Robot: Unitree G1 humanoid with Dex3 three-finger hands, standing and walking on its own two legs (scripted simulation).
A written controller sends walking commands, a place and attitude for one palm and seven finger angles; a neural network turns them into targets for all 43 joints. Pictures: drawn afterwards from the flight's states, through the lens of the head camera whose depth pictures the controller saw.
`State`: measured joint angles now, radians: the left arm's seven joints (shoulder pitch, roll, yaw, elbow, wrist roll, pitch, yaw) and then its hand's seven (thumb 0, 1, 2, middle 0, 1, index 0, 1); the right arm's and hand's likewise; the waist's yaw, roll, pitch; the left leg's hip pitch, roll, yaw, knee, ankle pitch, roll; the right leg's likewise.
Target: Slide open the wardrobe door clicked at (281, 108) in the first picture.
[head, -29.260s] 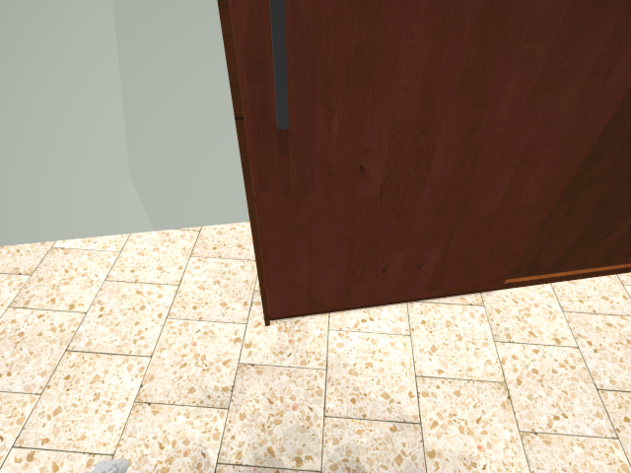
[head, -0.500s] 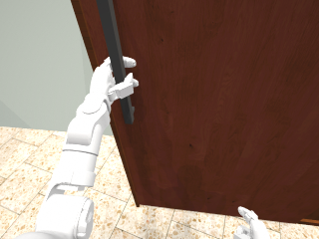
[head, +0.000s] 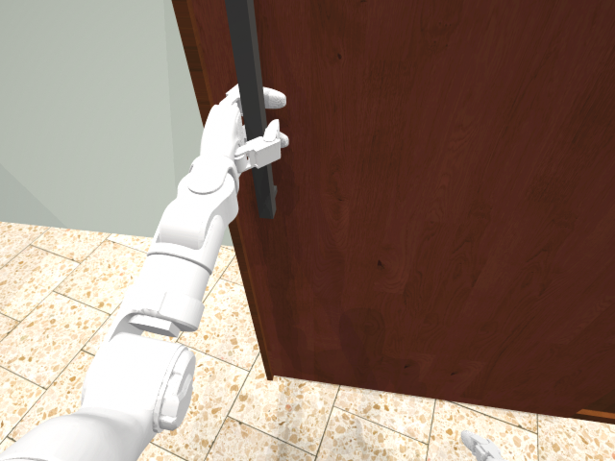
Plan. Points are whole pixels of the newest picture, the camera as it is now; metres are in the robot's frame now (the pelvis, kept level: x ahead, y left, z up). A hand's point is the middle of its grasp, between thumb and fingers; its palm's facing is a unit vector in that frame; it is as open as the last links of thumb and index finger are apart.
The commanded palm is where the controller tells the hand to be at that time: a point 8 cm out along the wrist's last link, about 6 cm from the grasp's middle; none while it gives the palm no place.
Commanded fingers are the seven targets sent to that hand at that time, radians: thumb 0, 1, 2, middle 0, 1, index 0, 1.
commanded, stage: tug the door sideways, standing still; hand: left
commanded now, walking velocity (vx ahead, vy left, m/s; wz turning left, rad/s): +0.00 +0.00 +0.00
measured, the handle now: (258, 109) +0.48 +0.10 +0.24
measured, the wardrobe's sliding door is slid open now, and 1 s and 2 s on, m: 0.00 0.01 0.20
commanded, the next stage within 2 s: step sideways, sliding the door along in 0.06 s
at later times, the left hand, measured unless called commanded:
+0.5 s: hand (277, 148) +0.43 +0.07 +0.21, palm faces +0.09 -0.99 -0.10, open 5.9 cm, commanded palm +0.41 +0.09 +0.22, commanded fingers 0.00 0.90 0.90 -0.45 -1.40 -0.45 -1.40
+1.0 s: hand (281, 153) +0.44 +0.07 +0.20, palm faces +0.17 -0.98 -0.06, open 6.1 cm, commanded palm +0.41 +0.04 +0.19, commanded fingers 0.00 0.90 0.90 -0.45 -1.40 -0.45 -1.40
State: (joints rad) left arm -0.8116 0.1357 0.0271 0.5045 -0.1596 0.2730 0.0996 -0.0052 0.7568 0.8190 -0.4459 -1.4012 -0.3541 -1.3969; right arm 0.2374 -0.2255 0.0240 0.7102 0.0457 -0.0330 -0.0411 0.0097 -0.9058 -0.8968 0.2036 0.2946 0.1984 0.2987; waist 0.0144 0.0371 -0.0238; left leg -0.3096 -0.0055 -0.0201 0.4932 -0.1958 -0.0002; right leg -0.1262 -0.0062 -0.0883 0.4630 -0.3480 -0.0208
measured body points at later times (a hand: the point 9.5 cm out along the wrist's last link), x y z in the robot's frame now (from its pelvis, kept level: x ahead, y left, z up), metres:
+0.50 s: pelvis -0.02 -0.04 -0.02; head +0.01 -0.06 +0.43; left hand +0.42 +0.12 +0.21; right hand +0.10 -0.27 -0.15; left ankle +0.03 +0.11 -0.73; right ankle -0.03 -0.12 -0.74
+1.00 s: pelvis +0.04 -0.12 +0.00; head +0.14 -0.07 +0.43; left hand +0.42 +0.12 +0.20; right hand +0.29 -0.27 -0.10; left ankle +0.03 +0.07 -0.74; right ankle +0.11 -0.33 -0.66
